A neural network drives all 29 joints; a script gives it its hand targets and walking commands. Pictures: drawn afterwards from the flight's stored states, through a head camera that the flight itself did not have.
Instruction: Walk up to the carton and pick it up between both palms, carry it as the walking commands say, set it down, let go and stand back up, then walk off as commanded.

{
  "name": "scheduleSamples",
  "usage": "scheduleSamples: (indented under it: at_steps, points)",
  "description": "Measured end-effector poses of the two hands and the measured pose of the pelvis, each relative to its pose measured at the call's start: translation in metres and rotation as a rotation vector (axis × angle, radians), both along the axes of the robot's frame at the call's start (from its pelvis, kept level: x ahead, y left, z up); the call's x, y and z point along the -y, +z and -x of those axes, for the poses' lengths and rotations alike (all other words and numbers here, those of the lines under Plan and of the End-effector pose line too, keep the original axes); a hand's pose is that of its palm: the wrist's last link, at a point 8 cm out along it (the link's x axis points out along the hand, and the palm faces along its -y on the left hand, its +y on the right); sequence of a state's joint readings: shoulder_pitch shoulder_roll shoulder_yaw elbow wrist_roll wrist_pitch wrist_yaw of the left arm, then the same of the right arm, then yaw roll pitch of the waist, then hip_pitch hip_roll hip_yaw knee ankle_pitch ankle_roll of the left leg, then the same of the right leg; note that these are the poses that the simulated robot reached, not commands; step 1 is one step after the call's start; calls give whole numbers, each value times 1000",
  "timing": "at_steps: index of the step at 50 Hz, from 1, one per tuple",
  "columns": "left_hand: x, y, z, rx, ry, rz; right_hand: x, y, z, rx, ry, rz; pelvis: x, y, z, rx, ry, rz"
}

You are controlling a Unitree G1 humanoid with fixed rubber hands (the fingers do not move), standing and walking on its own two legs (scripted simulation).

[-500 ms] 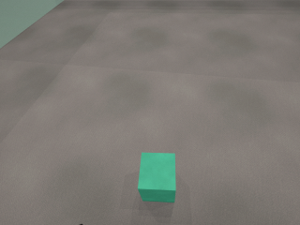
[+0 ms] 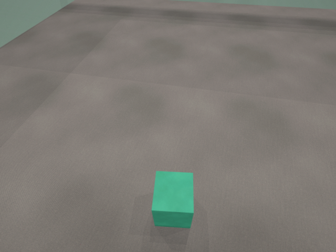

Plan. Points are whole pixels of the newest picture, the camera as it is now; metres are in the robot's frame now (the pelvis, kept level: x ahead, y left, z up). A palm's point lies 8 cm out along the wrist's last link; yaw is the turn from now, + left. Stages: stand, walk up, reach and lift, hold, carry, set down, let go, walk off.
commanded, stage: walk up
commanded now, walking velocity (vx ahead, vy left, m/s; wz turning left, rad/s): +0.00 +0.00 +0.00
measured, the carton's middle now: (173, 200) +0.49 +0.02 -0.64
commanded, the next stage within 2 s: stand in 1.16 s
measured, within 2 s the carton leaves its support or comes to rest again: neither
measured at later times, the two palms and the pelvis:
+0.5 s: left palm out of the picture +0.12 +0.30 -0.12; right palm out of the picture +0.09 -0.20 -0.12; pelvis +0.05 +0.05 +0.00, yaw +1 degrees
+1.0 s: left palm (79, 217) +0.23 +0.29 -0.12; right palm (255, 243) +0.19 -0.20 -0.14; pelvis +0.13 +0.04 -0.01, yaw -2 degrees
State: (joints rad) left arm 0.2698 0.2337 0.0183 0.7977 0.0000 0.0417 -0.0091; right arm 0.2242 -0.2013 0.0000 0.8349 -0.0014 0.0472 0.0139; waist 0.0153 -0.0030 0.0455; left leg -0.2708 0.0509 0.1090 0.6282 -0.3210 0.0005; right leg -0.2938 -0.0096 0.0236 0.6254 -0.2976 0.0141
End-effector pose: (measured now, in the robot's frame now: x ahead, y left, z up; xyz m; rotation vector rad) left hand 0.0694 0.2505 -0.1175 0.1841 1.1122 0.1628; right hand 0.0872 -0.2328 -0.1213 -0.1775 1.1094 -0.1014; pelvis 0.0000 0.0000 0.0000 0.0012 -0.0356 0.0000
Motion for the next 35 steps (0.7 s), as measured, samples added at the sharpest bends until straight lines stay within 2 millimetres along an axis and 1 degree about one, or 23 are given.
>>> scheduleSamples:
  at_steps: [7, 10, 14, 18, 21, 23, 26, 30, 35]
  points:
    - [0, 0, 7, -16, -8, -6, 0, -3, 10, -16, -8, -6, 0, 0, 6, 8, 0, 0]
    - [-2, 2, 7, -21, -2, -8, 1, -3, 12, -31, -4, -3, 0, 1, 4, 4, 1, -1]
    - [-10, 3, 6, -27, 13, -10, 1, -1, 6, -49, 16, 17, -8, 3, -2, -8, 12, -9]
    - [-29, -1, -2, -38, 18, -10, -7, -2, -6, -57, 31, 46, -27, -1, -12, -23, 24, 1]
    - [-43, -3, -19, -41, 7, -2, -21, 1, -10, -50, 10, 50, -41, 0, -24, -24, 17, 17]
    - [-47, -3, -35, -32, -7, 5, -28, 3, -8, -51, -13, 48, -47, 1, -35, -16, 17, 25]
    - [-49, -3, -62, -14, -31, 14, -35, 5, 0, -72, -50, 44, -51, 2, -52, 1, 16, 32]
    - [-46, -4, -96, 4, -60, 15, -39, 1, 4, -115, -83, 36, -51, 1, -70, 22, 12, 30]
    - [-37, -5, -128, -11, -84, -9, -34, -13, -8, -157, -114, 16, -42, -5, -92, 17, -28, 6]
